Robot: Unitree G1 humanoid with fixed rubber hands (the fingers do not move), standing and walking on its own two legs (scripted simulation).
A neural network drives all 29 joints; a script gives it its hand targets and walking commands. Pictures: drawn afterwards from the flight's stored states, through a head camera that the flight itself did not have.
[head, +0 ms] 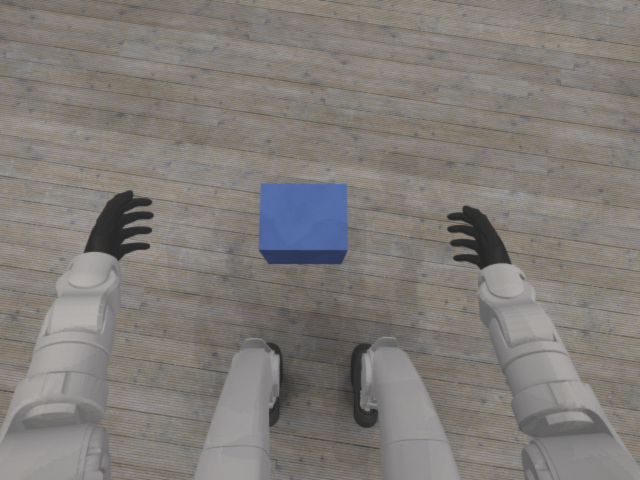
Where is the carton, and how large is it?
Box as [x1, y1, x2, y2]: [259, 183, 347, 263]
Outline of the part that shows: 261,183 259,250 268,263 341,263 347,250 346,184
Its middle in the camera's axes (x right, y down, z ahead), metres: -0.04 -0.03 +1.00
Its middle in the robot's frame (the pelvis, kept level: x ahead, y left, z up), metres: +0.52 +0.03 -0.58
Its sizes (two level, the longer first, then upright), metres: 0.203 0.160 0.206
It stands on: the floor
